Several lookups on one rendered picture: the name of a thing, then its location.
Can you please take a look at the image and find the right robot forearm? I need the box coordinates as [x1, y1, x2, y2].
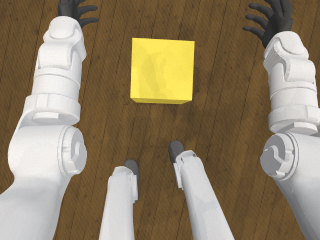
[263, 31, 320, 138]

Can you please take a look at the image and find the right robot upper arm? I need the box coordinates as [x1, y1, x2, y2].
[260, 131, 320, 240]

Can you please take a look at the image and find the robot right hand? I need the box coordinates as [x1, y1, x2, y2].
[242, 0, 294, 49]

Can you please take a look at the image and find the robot left hand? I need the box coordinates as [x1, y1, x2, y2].
[57, 0, 99, 29]

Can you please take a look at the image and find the left robot foot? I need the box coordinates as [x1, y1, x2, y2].
[123, 159, 140, 204]

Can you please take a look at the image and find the left robot forearm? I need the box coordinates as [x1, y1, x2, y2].
[8, 16, 87, 172]

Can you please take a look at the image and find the robot left shin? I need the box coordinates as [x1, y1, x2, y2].
[107, 166, 132, 187]

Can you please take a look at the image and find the carton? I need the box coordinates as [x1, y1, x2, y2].
[130, 38, 195, 104]

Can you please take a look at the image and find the left robot upper arm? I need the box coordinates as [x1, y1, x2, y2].
[0, 124, 87, 240]

